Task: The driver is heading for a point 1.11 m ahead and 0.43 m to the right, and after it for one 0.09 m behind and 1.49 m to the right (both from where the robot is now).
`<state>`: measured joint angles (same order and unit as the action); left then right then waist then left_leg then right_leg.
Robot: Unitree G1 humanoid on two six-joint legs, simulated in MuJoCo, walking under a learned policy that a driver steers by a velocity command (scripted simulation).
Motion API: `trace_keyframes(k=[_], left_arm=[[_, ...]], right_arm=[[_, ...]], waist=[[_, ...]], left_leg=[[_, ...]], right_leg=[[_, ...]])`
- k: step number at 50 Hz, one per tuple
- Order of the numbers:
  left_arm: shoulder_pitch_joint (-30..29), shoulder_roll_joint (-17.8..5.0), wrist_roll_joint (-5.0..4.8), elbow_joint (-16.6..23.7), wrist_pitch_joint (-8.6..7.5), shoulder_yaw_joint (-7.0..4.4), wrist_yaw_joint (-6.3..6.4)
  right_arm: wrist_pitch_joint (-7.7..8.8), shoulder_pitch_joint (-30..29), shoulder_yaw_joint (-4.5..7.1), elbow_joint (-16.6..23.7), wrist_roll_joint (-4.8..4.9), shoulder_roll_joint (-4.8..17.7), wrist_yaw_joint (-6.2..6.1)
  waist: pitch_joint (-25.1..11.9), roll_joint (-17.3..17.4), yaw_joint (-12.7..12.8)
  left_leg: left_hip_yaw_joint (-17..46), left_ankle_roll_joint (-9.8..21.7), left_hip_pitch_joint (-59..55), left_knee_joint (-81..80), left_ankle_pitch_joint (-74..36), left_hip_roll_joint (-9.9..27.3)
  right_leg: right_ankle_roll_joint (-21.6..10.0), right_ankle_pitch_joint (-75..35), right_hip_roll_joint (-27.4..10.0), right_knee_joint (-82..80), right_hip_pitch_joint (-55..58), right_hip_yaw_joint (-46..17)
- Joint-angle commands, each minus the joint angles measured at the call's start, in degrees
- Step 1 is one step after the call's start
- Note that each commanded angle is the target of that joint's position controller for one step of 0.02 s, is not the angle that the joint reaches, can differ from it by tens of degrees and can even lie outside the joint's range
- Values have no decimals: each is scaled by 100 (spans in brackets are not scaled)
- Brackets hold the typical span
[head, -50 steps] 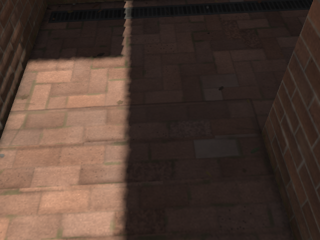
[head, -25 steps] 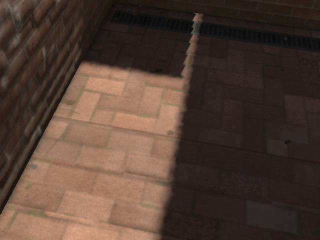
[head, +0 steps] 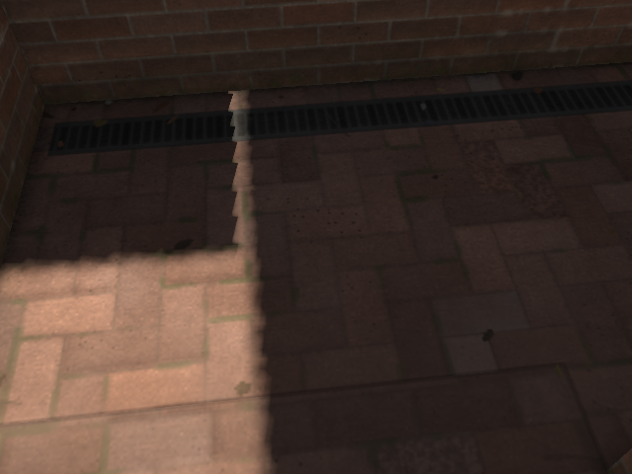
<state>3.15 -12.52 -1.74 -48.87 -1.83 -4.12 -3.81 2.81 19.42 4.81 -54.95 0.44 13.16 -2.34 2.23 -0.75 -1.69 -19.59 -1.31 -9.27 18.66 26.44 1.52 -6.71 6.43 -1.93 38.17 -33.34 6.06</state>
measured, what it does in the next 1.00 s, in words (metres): walks ahead, turning right: right foot, then left foot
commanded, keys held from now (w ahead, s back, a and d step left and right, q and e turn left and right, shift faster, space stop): w+e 1.00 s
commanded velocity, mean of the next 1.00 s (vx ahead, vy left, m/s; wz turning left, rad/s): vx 0.50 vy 0.00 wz -0.59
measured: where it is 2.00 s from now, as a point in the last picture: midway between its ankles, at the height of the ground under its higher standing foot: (512, 252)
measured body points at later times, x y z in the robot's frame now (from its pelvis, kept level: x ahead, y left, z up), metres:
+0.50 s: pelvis +0.31 -0.01 +0.01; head +0.33 -0.03 +0.46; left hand +0.42 +0.26 -0.11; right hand +0.46 -0.31 -0.07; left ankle +0.47 +0.07 -0.72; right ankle +0.15 -0.08 -0.72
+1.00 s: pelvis +0.54 -0.13 +0.00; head +0.57 -0.16 +0.45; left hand +0.87 -0.10 -0.06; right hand +0.36 -0.37 -0.13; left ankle +0.48 +0.07 -0.72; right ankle +0.59 -0.30 -0.71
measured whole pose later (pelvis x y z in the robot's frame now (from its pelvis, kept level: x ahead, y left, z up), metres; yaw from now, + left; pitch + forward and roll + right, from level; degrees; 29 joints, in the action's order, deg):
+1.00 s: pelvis +0.54 -0.13 +0.00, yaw -38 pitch +2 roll +3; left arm 4.4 -16.0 -1.1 -33.3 -1.1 -3.9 -3.8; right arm 3.4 19.2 4.1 -51.4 0.8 17.8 -0.2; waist 1.9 -2.0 -5.6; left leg -14.4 -3.4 -5.6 18.5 24.3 2.8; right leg -4.8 8.1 -3.3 37.7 -33.9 2.6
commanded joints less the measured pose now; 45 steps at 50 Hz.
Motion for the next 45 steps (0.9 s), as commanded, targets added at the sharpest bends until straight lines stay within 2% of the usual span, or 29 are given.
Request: trace_keyframes(k=[1, 2, 3, 4, 5, 6, 7, 8, 10, 13, 16, 18, 20, 22, 23, 24, 25, 26, 27, 28, 29, 30, 31, 32, 35, 39, 40, 42, 45], left_arm=[[1506, -1229, -59, 110, -36, -480, 75], [2044, -1660, -14, -17, 23, -617, 223], [1718, -2026, 34, 160, -44, -648, 212], [1929, -1576, 103, 159, -130, -480, 171], [1755, -1231, 116, 170, -219, -399, 171], [1301, -979, 70, 256, -287, -323, 150], [999, -757, 32, 328, -305, -251, 173], [860, -700, 79, 423, -315, -205, 216], [939, -899, 23, 440, -315, -217, 328], [1255, -1229, 35, 439, -289, -296, 472], [1442, -1136, 63, 472, -241, -270, 438], [1621, -1132, 61, 475, -204, -276, 370], [1830, -1031, 13, 426, -173, -253, 359], [1830, -1063, 35, 442, -124, -262, 387], [1735, -1105, 38, 500, -96, -278, 430], [1532, -1068, 52, 616, -99, -264, 446], [1332, -861, 82, 771, -108, -185, 428], [1716, -516, 206, 874, -120, -84, 426], [2408, -410, -44, 989, -163, -21, 430], [2139, -1048, -103, 823, -142, -128, 455], [1505, -1256, -39, 933, -99, -184, 455], [1343, -1232, 16, 961, -45, -206, 484], [1259, -1156, 65, 1022, -28, -230, 474], [1301, -1050, 30, 1049, -6, -231, 441], [1175, -780, -1, 1205, 55, -172, 398], [802, -716, 43, 1458, 62, -126, 348], [713, -776, 51, 1498, 30, -144, 299], [268, -648, 65, 1669, -10, -91, 210], [-163, -592, 70, 1899, -26, -47, 46]], right_arm=[[-15, -504, 260, 426, 116, 1333, -12], [66, -513, 170, 531, -11, 1032, 22], [290, -97, -48, 857, -65, 218, 99], [563, -759, 0, 1032, 171, 648, 194], [673, -1094, 18, 1147, 330, 751, 240], [698, -1095, 25, 1065, 241, 742, 206], [643, -1090, 83, 1000, 60, 859, 181], [544, -954, 119, 968, 9, 896, 191], [398, -1020, 102, 1052, -79, 807, 180], [328, -1695, 31, 1288, -121, 677, 166], [353, -2189, -45, 1452, -118, 555, 172], [360, -2508, -68, 1581, -81, 531, 210], [378, -2563, -42, 1657, -33, 650, 246], [458, -2458, 24, 1666, -29, 836, 278], [486, -2198, 69, 1601, 24, 949, 326], [522, -1622, 147, 1431, -5, 1096, 339], [573, -916, 242, 1309, -118, 1338, 334], [555, -102, 319, 1235, -179, 1677, 321], [485, 251, 364, 1028, -193, 1869, 375], [463, -45, 221, 1187, -64, 1202, 379], [404, -371, 134, 1279, -43, 912, 353], [373, -685, 66, 1319, -73, 822, 339], [360, -855, 24, 1276, -104, 732, 314], [374, -902, 3, 1242, -131, 705, 287], [420, -777, 45, 1058, -85, 824, 232], [381, -670, 109, 933, -80, 1067, 194], [373, -644, 87, 908, -107, 1043, 177], [345, -507, 96, 822, -76, 1161, 166], [209, -233, 131, 713, -26, 1405, 215]], waist=[[-812, 621, 1230], [-1114, -263, 1296], [-1600, -1413, 517], [-1934, -568, 860], [-1260, -339, 792], [-745, 215, 459], [-594, 302, 263], [-554, 221, 92], [-364, 215, -3], [-150, -16, 207], [-199, -401, 439], [-225, -502, 627], [-274, -584, 680], [-233, -674, 564], [-220, -738, 363], [-381, -817, 45], [-934, -596, -341], [-1798, 394, -397], [-2245, 2419, -58], [-1573, 1415, -196], [-862, 800, -305], [-508, 406, -167], [-296, 441, -31], [-253, 583, 59], [-96, 562, 59], [-59, 364, -39], [-64, 411, -100], [48, 334, -274], [187, 269, -399]], left_leg=[[298, 486, 745, 2656, -7229, 1311], [417, 213, 2240, 4512, -4059, 873], [1388, -130, 4680, 6553, 656, -551], [2602, 91, 5306, 6780, 590, -360], [2618, 282, 5612, 6399, 97, -57], [2587, 324, 5363, 5793, -320, 234], [2573, 282, 4975, 5317, -527, 398], [2599, 219, 4576, 5063, -703, 517], [2480, -8, 4371, 4412, -848, 558], [2288, -257, 4422, 3106, -1848, 378], [2174, -240, 3936, 1884, -3047, 26], [2072, -179, 3573, 1439, -3337, -165], [2216, -96, 3502, 1102, -3188, -218], [2286, 29, 3452, 865, -2606, -239], [2353, 148, 3252, 764, -2407, -217], [2278, 292, 2706, 569, -2471, -221], [2626, 556, 1565, 671, -2456, 246], [3861, 991, -126, 884, -2193, 1354], [6601, 1792, -1246, 17, -602, 2341], [6382, 1560, -794, -185, 590, 2173], [5379, 1292, 21, -245, 372, 1917], [4671, 1165, 763, -400, -296, 1681], [4203, 1142, 1227, -528, -810, 1486], [3777, 1080, 1502, -662, -1153, 1330], [2995, 1174, 1627, -971, -1845, 1313], [2179, 1214, 1382, -1083, -2651, 1316], [1923, 1146, 1318, -1074, -2758, 1229], [1554, 1067, 1287, -1053, -2928, 1157], [1323, 1051, 862, -891, -3192, 1349]], right_leg=[[-499, 96, 642, -543, 2338, 210], [-790, 273, -114, -791, 3770, -1222], [-2056, 899, -1489, -1616, 5318, -4848], [-1917, 1139, -1644, -2320, 5520, -5386], [-1635, 898, -1521, -2328, 4979, -4524], [-1386, 289, -1230, -2290, 4064, -3754], [-1240, -137, -1029, -2358, 3409, -3260], [-1196, -451, -909, -2461, 2943, -2994], [-1150, -714, -772, -2665, 2444, -2707], [-968, -965, -461, -2709, 2103, -2209], [-670, -902, -128, -2405, 1903, -1885], [-564, -754, -164, -2255, 1766, -1986], [-511, -425, -302, -1976, 2142, -2343], [-480, -325, -464, -1635, 2565, -2783], [-434, -499, -567, -1475, 2683, -2970], [-338, -856, -431, -1072, 2702, -2946], [-164, -819, -120, 30, 2358, -2683], [105, 827, 441, 1726, 1252, -2095], [336, 3007, 825, 3243, -630, -1737], [376, 2637, 317, 3904, -1211, -1871], [393, 2067, 116, 3984, -1303, -1620], [402, 1575, -92, 3808, -1009, -1518], [414, 1262, -262, 3501, -831, -1531], [416, 1107, -405, 3313, -577, -1483], [562, 824, -548, 2912, -773, -1314], [738, -79, -597, 1880, -1002, -1196], [735, -402, -595, 1527, -914, -1110], [653, -823, -517, 852, -707, -847], [482, -499, -413, 374, -712, -534]])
